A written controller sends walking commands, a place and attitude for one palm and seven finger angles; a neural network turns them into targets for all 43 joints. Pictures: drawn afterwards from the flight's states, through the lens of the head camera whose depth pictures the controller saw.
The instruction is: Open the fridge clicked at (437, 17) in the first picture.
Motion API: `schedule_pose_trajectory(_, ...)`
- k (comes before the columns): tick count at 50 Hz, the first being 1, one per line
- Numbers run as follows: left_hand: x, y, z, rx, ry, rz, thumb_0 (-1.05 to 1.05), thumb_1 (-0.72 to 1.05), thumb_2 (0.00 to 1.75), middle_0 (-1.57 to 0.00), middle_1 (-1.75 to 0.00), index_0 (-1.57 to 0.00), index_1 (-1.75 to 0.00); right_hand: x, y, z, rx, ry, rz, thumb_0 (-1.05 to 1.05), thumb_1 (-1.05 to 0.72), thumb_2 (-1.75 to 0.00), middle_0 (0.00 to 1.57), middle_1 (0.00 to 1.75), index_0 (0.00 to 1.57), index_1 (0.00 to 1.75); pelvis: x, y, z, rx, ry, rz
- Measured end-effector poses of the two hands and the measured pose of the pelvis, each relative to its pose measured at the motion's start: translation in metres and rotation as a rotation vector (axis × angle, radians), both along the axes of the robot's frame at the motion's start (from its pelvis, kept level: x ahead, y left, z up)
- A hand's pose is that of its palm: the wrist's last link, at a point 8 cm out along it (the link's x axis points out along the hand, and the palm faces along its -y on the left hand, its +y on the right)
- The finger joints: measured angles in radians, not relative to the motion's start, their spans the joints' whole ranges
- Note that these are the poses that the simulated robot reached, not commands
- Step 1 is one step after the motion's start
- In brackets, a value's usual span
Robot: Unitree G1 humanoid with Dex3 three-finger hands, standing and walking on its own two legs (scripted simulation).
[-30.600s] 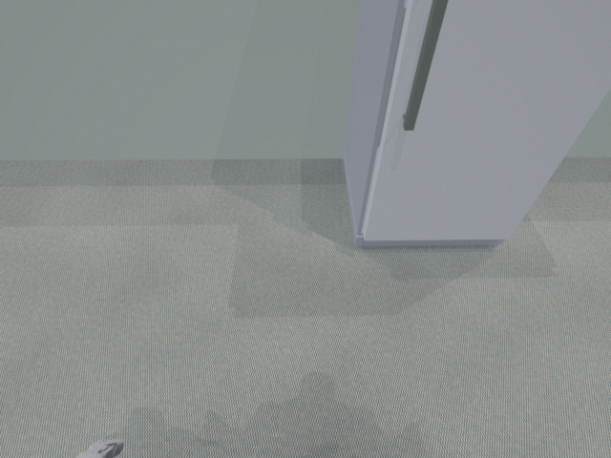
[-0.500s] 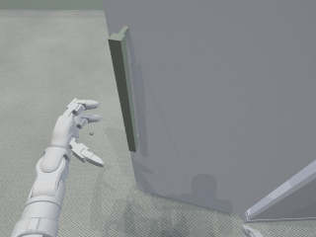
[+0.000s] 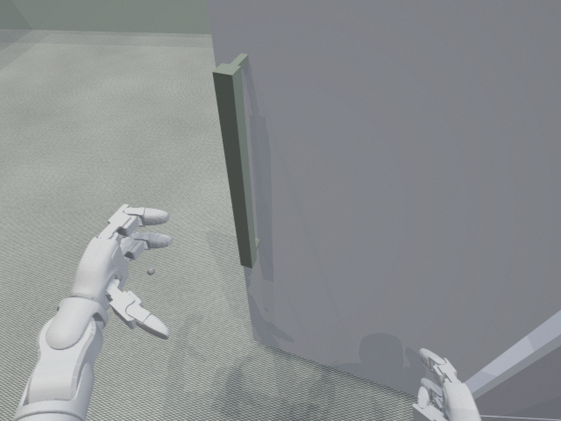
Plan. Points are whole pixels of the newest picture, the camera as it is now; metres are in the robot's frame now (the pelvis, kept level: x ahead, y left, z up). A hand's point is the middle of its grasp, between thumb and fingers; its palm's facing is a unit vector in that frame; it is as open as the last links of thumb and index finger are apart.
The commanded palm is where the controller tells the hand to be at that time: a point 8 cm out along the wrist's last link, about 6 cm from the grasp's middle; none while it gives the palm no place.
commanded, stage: draw the hand back to the body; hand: left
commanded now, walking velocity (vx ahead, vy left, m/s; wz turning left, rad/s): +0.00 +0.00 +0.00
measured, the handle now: (246, 182) +0.45 +0.10 +0.10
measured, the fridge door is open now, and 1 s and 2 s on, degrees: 74 74 74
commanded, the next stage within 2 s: step back with the hand held close in 1.60 s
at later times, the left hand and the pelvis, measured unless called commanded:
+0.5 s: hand (109, 282) +0.24 +0.23 +0.12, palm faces -0.04 -1.00 -0.05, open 14.7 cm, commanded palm +0.21 +0.28 +0.14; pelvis +0.00 +0.00 +0.01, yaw +0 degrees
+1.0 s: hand (56, 272) +0.23 +0.27 +0.16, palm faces +0.41 -0.85 -0.34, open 11.0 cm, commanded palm +0.18 +0.31 +0.17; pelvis +0.02 +0.02 +0.02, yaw +0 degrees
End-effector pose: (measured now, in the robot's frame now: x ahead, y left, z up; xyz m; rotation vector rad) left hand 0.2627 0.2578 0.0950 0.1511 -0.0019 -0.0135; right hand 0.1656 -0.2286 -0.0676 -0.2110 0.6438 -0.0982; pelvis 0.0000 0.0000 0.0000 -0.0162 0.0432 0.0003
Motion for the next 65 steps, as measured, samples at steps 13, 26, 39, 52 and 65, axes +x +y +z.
schedule_pose_trajectory(13,-0.003,0.007,0.023,-0.112,-0.009,-0.082,-0.01,-0.55,0.20,-0.25,-1.15,-0.25,-1.15,-0.011,-0.011,0.003,0.000,-0.040,-0.040,0.01,-0.90,-0.90,0.21,0.30,0.20,0.30,0.007,-0.004,0.004,0.005,-0.022,-0.011)
schedule_pose_trajectory(26,-0.040,0.028,0.032,-0.102,-0.008,-0.027,-0.01,-0.53,0.21,-0.25,-1.14,-0.25,-1.14,0.007,-0.007,0.018,-0.025,-0.115,-0.002,0.01,-0.90,-0.90,0.20,0.30,0.20,0.30,0.003,-0.001,0.006,-0.006,-0.052,0.004)
schedule_pose_trajectory(39,-0.068,0.038,0.050,0.148,-0.066,0.350,-0.01,-0.20,0.37,-0.24,-0.94,-0.24,-0.94,0.013,0.023,0.012,-0.013,-0.007,0.054,0.01,-0.90,-0.90,0.21,0.30,0.20,0.30,0.009,0.010,0.016,-0.001,-0.092,0.001)
schedule_pose_trajectory(52,-0.073,0.054,0.079,0.241,-0.125,0.415,0.00,0.26,0.59,-0.23,-0.67,-0.23,-0.67,0.023,0.036,0.005,0.021,0.047,0.060,0.01,-0.90,-0.90,0.21,0.30,0.20,0.30,0.021,0.018,0.019,0.001,-0.112,-0.005)
schedule_pose_trajectory(65,-0.093,0.064,0.095,0.295,-0.159,0.469,0.01,0.71,0.81,-0.21,-0.40,-0.21,-0.40,0.033,0.024,0.012,-0.004,0.030,0.053,0.01,-0.90,-0.90,0.20,0.30,0.20,0.30,0.024,0.014,0.020,0.000,-0.116,-0.004)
